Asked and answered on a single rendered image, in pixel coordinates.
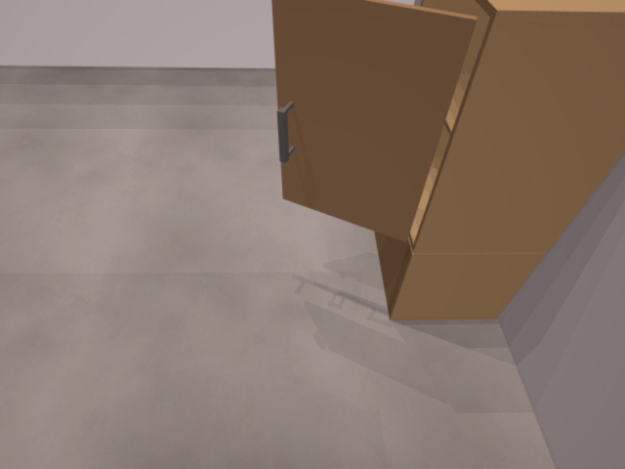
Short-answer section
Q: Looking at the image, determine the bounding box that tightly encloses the handle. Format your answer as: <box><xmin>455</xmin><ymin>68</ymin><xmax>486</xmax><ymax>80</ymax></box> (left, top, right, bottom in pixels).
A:
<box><xmin>277</xmin><ymin>101</ymin><xmax>295</xmax><ymax>163</ymax></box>

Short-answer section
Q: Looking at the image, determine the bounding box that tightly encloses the cupboard door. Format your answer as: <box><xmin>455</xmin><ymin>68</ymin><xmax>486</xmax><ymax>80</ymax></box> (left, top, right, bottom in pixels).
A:
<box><xmin>271</xmin><ymin>0</ymin><xmax>478</xmax><ymax>242</ymax></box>

